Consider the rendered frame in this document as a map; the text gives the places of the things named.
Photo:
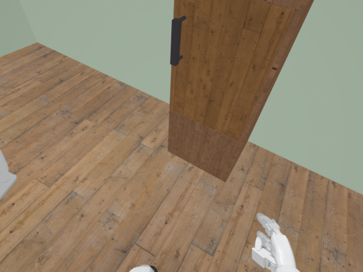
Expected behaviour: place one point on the handle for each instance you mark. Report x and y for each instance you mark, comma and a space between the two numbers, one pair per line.
175, 40

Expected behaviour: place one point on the cupboard door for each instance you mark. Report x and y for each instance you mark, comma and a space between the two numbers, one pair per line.
228, 48

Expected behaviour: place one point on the right robot hand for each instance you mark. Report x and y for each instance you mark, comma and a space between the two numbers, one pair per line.
277, 251

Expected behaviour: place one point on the left robot hand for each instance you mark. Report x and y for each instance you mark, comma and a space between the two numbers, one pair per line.
7, 179

